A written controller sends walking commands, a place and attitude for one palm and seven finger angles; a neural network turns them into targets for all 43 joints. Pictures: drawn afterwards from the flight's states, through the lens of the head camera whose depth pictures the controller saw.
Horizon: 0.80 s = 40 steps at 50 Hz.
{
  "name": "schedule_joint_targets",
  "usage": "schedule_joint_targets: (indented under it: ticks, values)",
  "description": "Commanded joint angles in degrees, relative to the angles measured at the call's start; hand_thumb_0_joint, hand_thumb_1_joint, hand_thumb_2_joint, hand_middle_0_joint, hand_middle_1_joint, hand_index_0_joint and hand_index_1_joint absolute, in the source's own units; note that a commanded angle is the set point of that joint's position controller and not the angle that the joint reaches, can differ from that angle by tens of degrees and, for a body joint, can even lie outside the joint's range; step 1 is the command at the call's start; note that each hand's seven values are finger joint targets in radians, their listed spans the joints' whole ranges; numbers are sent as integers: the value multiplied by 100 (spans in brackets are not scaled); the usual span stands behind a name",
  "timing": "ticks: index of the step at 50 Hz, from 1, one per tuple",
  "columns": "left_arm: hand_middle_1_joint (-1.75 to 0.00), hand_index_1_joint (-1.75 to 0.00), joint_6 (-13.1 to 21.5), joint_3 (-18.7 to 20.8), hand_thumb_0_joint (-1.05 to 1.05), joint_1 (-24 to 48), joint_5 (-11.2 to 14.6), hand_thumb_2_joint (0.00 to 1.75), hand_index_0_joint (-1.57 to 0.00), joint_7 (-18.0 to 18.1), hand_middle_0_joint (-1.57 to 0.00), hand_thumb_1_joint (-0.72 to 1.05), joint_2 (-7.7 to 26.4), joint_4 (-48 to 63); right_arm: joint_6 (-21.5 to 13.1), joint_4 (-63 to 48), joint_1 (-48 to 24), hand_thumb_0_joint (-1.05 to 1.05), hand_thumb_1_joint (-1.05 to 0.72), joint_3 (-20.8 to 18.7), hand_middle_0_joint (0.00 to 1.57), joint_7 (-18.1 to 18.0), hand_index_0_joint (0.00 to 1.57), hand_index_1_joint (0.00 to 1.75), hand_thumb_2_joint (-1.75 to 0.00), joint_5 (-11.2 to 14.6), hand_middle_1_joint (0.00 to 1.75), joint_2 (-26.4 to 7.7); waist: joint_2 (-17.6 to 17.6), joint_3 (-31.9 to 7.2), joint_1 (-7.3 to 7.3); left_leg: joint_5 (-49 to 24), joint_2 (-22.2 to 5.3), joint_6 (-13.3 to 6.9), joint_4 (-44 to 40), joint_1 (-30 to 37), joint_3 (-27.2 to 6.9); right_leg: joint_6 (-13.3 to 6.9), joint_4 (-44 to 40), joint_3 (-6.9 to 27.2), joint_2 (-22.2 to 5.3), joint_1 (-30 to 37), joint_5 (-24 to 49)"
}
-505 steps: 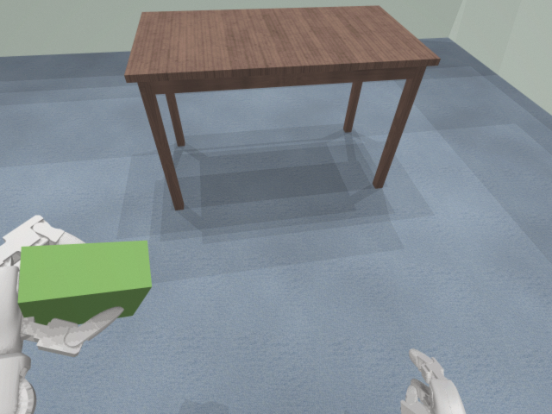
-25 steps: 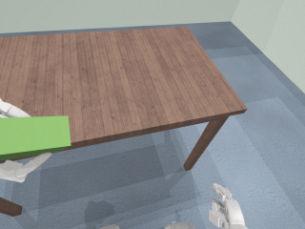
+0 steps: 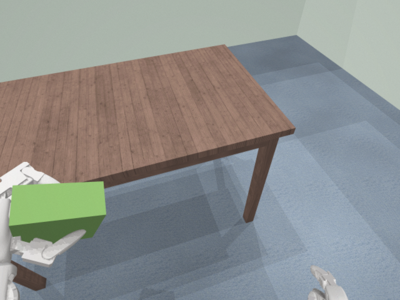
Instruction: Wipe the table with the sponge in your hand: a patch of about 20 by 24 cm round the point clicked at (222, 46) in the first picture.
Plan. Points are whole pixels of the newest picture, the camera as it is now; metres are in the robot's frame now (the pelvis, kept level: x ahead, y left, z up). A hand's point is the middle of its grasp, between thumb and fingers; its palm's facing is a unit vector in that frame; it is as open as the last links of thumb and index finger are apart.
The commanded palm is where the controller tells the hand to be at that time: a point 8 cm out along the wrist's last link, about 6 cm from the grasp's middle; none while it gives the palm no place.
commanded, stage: come to a stop and stand still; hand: left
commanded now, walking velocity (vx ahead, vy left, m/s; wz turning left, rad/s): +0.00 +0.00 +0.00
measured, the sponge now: (71, 214) +0.22 +0.21 +0.14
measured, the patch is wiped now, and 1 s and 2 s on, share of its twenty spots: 0.00 0.00 0.00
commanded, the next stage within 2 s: look again from close up in 1.68 s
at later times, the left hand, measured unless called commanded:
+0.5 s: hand (28, 268) +0.14 +0.22 +0.16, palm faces +0.41 -0.82 -0.40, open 9.6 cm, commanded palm +0.09 +0.26 +0.18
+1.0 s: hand out of the picture +0.08 +0.23 +0.14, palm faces +0.42 -0.79 -0.45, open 9.6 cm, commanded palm +0.03 +0.26 +0.18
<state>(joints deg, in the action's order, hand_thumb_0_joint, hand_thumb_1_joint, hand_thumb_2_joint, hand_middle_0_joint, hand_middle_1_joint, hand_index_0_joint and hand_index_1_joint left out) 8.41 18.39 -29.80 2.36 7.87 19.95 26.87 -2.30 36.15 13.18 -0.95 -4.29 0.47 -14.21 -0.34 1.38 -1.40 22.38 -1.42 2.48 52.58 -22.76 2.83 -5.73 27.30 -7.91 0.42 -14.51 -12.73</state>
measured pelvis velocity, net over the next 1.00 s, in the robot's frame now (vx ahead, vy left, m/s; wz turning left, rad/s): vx -0.13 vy -0.02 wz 0.02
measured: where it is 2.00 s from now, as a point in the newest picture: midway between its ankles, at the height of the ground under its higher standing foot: outside the picture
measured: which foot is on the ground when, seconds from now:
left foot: up 0.00-0.14, down 0.16-0.92, up 0.94-1.00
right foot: down 0.00-1.00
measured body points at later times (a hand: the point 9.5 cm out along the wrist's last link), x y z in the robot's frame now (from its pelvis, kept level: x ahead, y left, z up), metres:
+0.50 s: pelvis -0.07 -0.02 +0.00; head -0.08 -0.03 +0.45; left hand +0.11 +0.26 +0.18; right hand +0.10 -0.23 -0.10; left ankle -0.06 +0.11 -0.73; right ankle +0.03 -0.05 -0.74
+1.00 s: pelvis -0.13 -0.02 -0.01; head -0.13 -0.04 +0.44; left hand +0.05 +0.27 +0.16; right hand +0.03 -0.25 -0.11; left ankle -0.12 +0.11 -0.71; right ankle +0.02 -0.05 -0.73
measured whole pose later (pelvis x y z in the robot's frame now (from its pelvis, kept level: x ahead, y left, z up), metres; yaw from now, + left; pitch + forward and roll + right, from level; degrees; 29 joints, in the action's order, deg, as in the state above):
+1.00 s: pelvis -0.13 -0.02 -0.01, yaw +1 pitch -4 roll +3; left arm 8.8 19.2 -24.9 -0.7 7.4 18.9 20.7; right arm -1.8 37.1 12.0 -0.1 -3.1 -0.6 -11.5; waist 0.6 3.5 0.3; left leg 25.4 0.7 -0.3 48.3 -19.4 2.8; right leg -5.3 26.6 -6.4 2.2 -21.6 -7.6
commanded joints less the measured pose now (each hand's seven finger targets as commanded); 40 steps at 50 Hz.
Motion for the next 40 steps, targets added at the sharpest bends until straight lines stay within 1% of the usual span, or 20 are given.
schedule_joint_targets:
  ticks: [1, 4, 6, 8, 9, 10, 11, 13, 15, 17, 21, 23, 24, 27, 29, 32, 34, 35, 37, 40]
  values:
    - [-160, -160, 568, 1026, 0, 373, 36, 130, -120, 266, -120, 10, 1250, 1254, -345, -1014, -751, 0, -90, -34, 20, -91, 20, 30, -90, -23, 30, -249, 523, -741, 310, 269, 3, -178, -970, -20, 19, -51, -1236, 1627, -1567, 952, 1166]
    - [-160, -160, 613, 963, 0, 350, -9, 130, -120, 296, -120, 10, 1148, 1425, -329, -1012, -553, 0, -90, -69, 20, -49, 20, 30, -90, -61, 30, -313, 442, -965, 293, 44, 103, -259, -2171, 390, 63, 144, -1250, 1714, -1451, 1297, 963]
    - [-160, -160, 664, 797, 0, 508, -22, 130, -120, 299, -120, 10, 1076, 1626, -318, -1022, -429, 0, -90, -77, 20, -26, 20, 30, -90, -63, 30, -330, 7, -1112, 191, -684, -9, -324, -3214, 1203, -26, 379, -1048, 1530, -1199, 1121, 474]
    - [-160, -160, 734, 670, 0, 637, -60, 130, -120, 316, -120, 10, 1031, 1636, -305, -1100, -490, 0, -90, -113, 20, -27, 20, 30, -90, -54, 30, -503, -740, -892, 235, -1342, -850, -639, -3549, 1330, -943, 740, -614, 1239, -609, 694, 131]
    - [-160, -160, 727, 652, 0, 650, -83, 130, -120, 315, -120, 10, 1041, 1520, -314, -1097, -505, 0, -90, -122, 20, -10, 20, 30, -90, 14, 30, -530, -755, -853, 275, -1684, -1112, -721, -3426, 1229, -1095, 837, -467, 1108, -499, 637, 267]
    - [-160, -160, 730, 742, 0, 695, -47, 130, -120, 284, -120, 10, 1119, 1422, -354, -1068, -520, 0, -90, -79, 20, -31, 20, 30, -90, -10, 30, -447, -957, -778, 271, -1232, -1129, -689, -3561, 839, -1010, 795, -411, 1075, -478, 665, -34]
    - [-160, -160, 705, 626, 0, 786, -72, 130, -120, 246, -120, 10, 1059, 1326, -370, -1070, -667, 0, -90, -4, 20, -49, 20, 30, -90, -52, 30, -398, -1039, -306, 231, -604, -1140, -672, -3798, 69, -1078, 689, -258, 961, -426, 882, -146]
    - [-160, -160, 667, 521, 0, 1051, -147, 130, -120, 189, -120, 10, 955, 1107, -370, -1053, -648, 0, -90, -7, 20, -33, 20, 30, -90, -44, 30, -432, -895, -28, 208, 266, -971, -579, -3838, -541, -822, 643, -150, 943, -384, 1104, -118]
    - [-160, -160, 673, 601, 0, 1309, -157, 130, -120, 157, -120, 10, 1058, 1076, -412, -1077, -620, 0, -90, -4, 20, -33, 20, 30, -90, -66, 30, -423, -672, -17, 210, 488, -773, -526, -3675, -545, -690, 630, -366, 1057, -415, 1054, -157]
    - [-160, -160, 649, 516, 0, 1202, -153, 130, -120, 126, -120, 10, 942, 804, -431, -1031, -524, 0, -90, -3, 20, -4, 20, 30, -90, -63, 30, -397, -289, -85, 209, 593, -517, -465, -3335, -306, -532, 601, -829, 1387, -517, 824, -644]
    - [-160, -160, 548, 488, 0, 1335, -146, 130, -120, 124, -120, 10, 989, 783, -366, -999, -492, 0, -90, 13, 20, 72, 20, 30, -90, -79, 30, -276, 621, -199, 172, 271, -22, -376, -2049, 429, -244, 502, -2051, 2418, -1208, -70, -2428]
    - [-160, -160, 486, 523, 0, 1210, -158, 130, -120, 161, -120, 10, 1006, 771, -305, -964, -494, 0, -90, 28, 20, 98, 20, 30, -90, -86, 30, -219, 868, -374, 181, 139, 83, -382, -1537, 556, -236, 464, -2293, 2578, -1477, -61, -2566]
    - [-160, -160, 482, 558, 0, 1163, -162, 130, -120, 173, -120, 10, 1025, 861, -287, -959, -520, 0, -90, 33, 20, 99, 20, 30, -90, -96, 30, -208, 825, -493, 193, 151, 98, -385, -1440, 574, -252, 405, -2256, 2494, -1510, 39, -2416]
    - [-160, -160, 543, 662, 0, 897, -139, 130, -120, 213, -120, 10, 1121, 1209, -231, -1003, -521, 0, -90, 89, 20, 102, 20, 30, -90, -135, 30, -156, 247, -834, 201, 37, 179, -377, -2072, 832, -137, 264, -1987, 1962, -1364, 370, -1919]
    - [-160, -160, 575, 677, 0, 743, -123, 130, -120, 244, -120, 10, 1144, 1410, -190, -1020, -513, 0, -90, 75, 20, 95, 20, 30, -90, -163, 30, -183, -10, -818, 192, 17, 240, -403, -2522, 1012, -91, 404, -1975, 1832, -1183, 317, -2027]
    - [-160, -160, 651, 751, 0, 643, -128, 130, -120, 276, -120, 10, 1226, 1641, -205, -1080, -486, 0, -90, 34, 20, 72, 20, 30, -90, -160, 30, -280, -385, -654, 219, 614, -194, -584, -3364, 479, -682, 604, -1518, 1586, -766, 632, -1911]
    - [-160, -160, 664, 766, 0, 692, -174, 130, -120, 291, -120, 10, 1220, 1703, -226, -1108, -534, 0, -90, 27, 20, 60, 20, 30, -90, -143, 30, -329, -756, -401, 205, 1037, -482, -658, -3760, -259, -971, 666, -969, 1373, -477, 1081, -1394]
    - [-160, -160, 671, 841, 0, 941, -192, 130, -120, 279, -120, 10, 1287, 1833, -229, -1121, -530, 0, -90, 10, 20, 61, 20, 30, -90, -143, 30, -346, -859, -470, 183, 1015, -606, -645, -3908, -546, -1055, 666, -572, 1168, -378, 1430, -951]
    - [-160, -160, 659, 892, 0, 853, -188, 130, -120, 250, -120, 10, 1240, 1479, -269, -1078, -550, 0, -90, -65, 20, 23, 20, 30, -90, -120, 30, -393, -948, -420, 199, 1110, -850, -689, -4061, -919, -1092, 699, 183, 871, -230, 1748, -295]
    - [-160, -160, 564, 827, 0, 547, -155, 130, -120, 117, -120, 10, 999, 815, -328, -1102, -518, 0, -90, -113, 20, 25, 20, 30, -90, -46, 30, -390, -778, -298, 222, 1263, -857, -666, -3872, -1196, -830, 727, 449, 778, -181, 1661, -328]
